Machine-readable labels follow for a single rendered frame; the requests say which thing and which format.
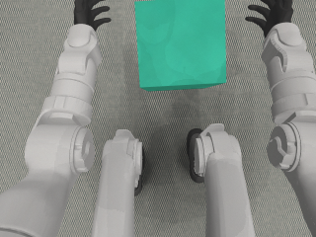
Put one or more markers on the robot foot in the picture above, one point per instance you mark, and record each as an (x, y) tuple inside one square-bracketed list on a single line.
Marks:
[(138, 189), (191, 144)]

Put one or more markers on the robot right upper arm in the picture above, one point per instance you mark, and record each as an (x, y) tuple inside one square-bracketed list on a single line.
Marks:
[(292, 148)]

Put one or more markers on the carton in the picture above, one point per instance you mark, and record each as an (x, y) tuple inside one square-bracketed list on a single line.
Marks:
[(181, 44)]

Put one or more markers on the robot left upper arm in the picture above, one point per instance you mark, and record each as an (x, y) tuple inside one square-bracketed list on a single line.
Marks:
[(56, 155)]

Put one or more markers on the robot right hand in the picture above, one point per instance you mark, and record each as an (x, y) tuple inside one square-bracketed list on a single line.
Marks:
[(280, 12)]

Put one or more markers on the robot right forearm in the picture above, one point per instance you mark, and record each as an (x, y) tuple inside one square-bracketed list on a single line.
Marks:
[(291, 75)]

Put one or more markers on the right robot foot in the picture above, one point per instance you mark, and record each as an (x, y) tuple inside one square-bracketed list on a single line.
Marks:
[(191, 144)]

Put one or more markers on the left robot foot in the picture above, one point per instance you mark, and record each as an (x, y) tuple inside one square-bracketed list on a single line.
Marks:
[(138, 189)]

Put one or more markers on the robot left hand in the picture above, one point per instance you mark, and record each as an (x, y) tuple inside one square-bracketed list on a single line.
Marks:
[(84, 14)]

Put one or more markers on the robot left forearm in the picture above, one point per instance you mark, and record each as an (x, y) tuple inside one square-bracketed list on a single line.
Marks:
[(69, 102)]

